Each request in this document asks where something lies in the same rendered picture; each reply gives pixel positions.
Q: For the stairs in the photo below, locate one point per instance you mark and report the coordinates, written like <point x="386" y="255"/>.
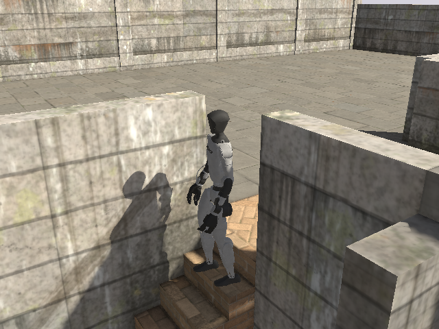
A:
<point x="192" y="301"/>

